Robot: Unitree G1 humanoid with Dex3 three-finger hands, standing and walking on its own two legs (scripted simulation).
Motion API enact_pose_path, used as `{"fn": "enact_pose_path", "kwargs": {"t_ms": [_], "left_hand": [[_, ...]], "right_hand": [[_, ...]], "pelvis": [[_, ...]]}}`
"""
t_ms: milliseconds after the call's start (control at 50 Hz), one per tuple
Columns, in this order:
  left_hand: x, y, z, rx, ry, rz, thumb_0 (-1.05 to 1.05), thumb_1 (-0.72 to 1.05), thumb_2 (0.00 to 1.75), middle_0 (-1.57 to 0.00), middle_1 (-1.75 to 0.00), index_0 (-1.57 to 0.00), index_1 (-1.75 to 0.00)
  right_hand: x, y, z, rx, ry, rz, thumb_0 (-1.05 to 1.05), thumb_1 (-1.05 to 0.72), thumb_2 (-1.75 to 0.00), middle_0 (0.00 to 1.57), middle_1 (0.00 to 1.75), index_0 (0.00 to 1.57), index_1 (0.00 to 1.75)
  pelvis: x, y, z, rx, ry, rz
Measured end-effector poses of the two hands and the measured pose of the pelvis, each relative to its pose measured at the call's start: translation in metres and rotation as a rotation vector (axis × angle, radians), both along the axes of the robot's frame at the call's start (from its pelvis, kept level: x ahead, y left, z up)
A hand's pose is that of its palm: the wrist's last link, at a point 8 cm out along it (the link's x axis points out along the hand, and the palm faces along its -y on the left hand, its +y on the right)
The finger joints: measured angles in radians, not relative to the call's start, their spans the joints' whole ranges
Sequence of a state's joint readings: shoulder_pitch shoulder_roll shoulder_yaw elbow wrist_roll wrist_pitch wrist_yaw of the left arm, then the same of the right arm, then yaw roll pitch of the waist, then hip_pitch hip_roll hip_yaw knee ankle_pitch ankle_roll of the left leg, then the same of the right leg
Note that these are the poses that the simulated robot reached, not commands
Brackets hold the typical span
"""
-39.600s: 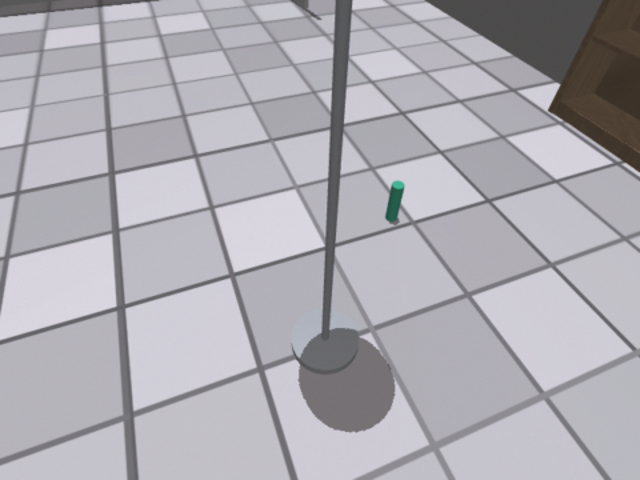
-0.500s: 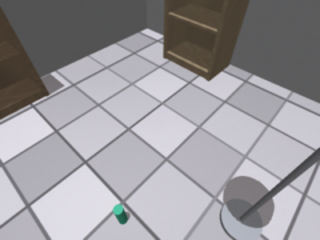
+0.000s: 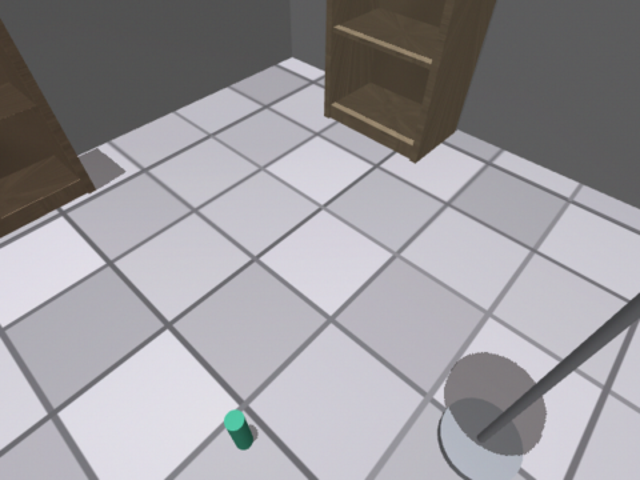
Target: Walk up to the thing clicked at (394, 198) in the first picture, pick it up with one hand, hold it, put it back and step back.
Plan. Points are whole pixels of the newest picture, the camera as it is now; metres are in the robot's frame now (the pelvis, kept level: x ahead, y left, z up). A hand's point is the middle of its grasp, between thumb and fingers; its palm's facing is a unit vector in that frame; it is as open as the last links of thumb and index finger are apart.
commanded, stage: stand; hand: left
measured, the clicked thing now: (239, 430) +0.36 +0.22 -0.69
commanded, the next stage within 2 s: go down in 0.06 s
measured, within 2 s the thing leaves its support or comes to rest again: neither
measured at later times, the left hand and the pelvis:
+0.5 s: hand out of the picture +0.15 +0.27 -0.16, palm faces +0.04 -0.94 -0.34, open 13.2 cm; pelvis -0.01 +0.01 -0.03, yaw +1 degrees
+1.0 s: hand out of the picture +0.12 +0.28 -0.19, palm faces +0.06 -0.94 -0.33, open 17.4 cm; pelvis -0.01 +0.02 -0.08, yaw +1 degrees
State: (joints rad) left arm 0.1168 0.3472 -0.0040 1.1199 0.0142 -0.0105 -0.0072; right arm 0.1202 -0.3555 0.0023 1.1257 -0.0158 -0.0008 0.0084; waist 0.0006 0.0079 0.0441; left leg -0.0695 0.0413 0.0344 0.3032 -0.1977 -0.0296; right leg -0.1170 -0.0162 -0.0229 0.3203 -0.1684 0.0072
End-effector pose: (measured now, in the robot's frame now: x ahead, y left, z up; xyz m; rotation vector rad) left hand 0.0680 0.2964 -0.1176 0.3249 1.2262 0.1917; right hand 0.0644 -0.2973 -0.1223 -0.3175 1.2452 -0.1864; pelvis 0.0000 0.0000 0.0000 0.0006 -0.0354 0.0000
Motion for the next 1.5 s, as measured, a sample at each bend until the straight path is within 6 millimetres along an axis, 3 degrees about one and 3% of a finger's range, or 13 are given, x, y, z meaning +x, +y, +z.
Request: {"fn": "enact_pose_path", "kwargs": {"t_ms": [200,300,420,660,840,1040,1280,1380,1500], "left_hand": [[0.002,0.001,0.000,-0.002,-0.017,0.010,0.00,0.89,0.89,-0.21,-0.29,-0.20,-0.29],[0.036,-0.002,-0.005,-0.018,-0.109,0.041,0.01,0.76,0.75,-0.16,-0.19,-0.16,-0.19],[0.066,0.006,-0.009,-0.010,-0.166,0.019,0.00,0.44,0.44,-0.09,-0.11,-0.09,-0.10],[0.056,0.022,-0.024,-0.011,-0.150,0.030,0.00,-0.20,0.11,-0.08,-0.07,-0.08,-0.07],[0.049,0.026,-0.036,-0.023,-0.179,0.025,-0.01,-0.48,0.03,-0.10,-0.08,-0.09,-0.08],[0.042,0.031,-0.040,-0.015,-0.186,0.037,-0.01,-0.56,0.03,-0.10,-0.07,-0.09,-0.08],[0.045,0.043,-0.059,-0.023,-0.231,0.058,-0.01,-0.53,0.06,-0.09,-0.08,-0.07,-0.08],[0.063,0.062,-0.089,-0.058,-0.327,0.062,-0.01,-0.51,0.06,-0.08,-0.07,-0.07,-0.08],[0.100,0.080,-0.123,-0.093,-0.521,-0.014,-0.01,-0.54,0.04,-0.08,-0.08,-0.08,-0.08]], "right_hand": [[0.001,0.003,0.000,0.000,-0.016,-0.004,0.00,-0.91,-0.91,0.21,0.30,0.20,0.30],[0.009,0.020,-0.002,0.023,-0.123,0.010,0.00,-0.95,-0.92,0.20,0.30,0.20,0.30],[0.010,0.041,-0.010,0.062,-0.181,-0.006,0.00,-0.95,-0.91,0.20,0.30,0.20,0.30],[0.034,0.055,-0.017,0.049,-0.317,0.018,0.01,-0.89,-0.90,0.21,0.30,0.20,0.30],[0.064,0.061,-0.019,0.010,-0.427,0.066,0.01,-0.87,-0.89,0.21,0.30,0.20,0.30],[0.080,0.076,-0.027,0.014,-0.507,0.096,0.01,-0.86,-0.89,0.21,0.30,0.20,0.30],[0.074,0.078,-0.048,0.001,-0.512,0.111,0.01,-0.88,-0.90,0.21,0.30,0.20,0.30],[0.067,0.070,-0.073,-0.017,-0.494,0.154,0.01,-0.90,-0.90,0.21,0.30,0.20,0.30],[0.056,0.057,-0.125,-0.044,-0.430,0.186,0.01,-0.91,-0.90,0.21,0.30,0.20,0.30]], "pelvis": [[-0.001,0.002,-0.001,0.000,0.012,0.003],[-0.012,0.002,-0.008,-0.002,0.073,0.019],[-0.016,0.003,-0.020,-0.003,0.140,0.012],[-0.012,0.015,-0.044,-0.018,0.209,0.015],[-0.013,0.021,-0.064,-0.036,0.250,0.024],[-0.015,0.022,-0.081,-0.052,0.291,0.031],[-0.022,0.021,-0.103,-0.061,0.343,0.035],[-0.033,0.019,-0.129,-0.057,0.404,0.034],[-0.049,0.018,-0.177,-0.056,0.486,0.031]]}}
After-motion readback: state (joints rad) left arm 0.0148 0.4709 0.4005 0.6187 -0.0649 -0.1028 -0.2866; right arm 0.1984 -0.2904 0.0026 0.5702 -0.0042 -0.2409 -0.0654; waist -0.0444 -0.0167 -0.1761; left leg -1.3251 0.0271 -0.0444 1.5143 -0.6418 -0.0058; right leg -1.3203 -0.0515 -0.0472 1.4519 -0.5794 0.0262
